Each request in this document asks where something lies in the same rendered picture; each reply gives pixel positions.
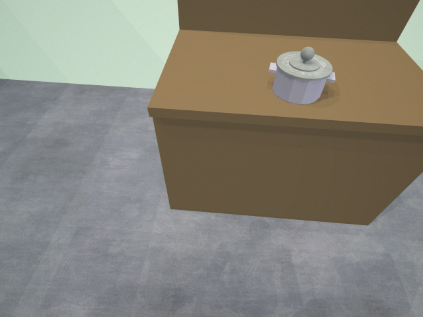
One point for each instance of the pot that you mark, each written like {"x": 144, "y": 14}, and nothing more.
{"x": 296, "y": 91}

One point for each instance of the knob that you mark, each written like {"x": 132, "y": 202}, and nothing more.
{"x": 307, "y": 53}

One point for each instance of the lid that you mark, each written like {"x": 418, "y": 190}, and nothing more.
{"x": 292, "y": 65}

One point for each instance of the table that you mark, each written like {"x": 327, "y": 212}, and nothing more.
{"x": 229, "y": 145}

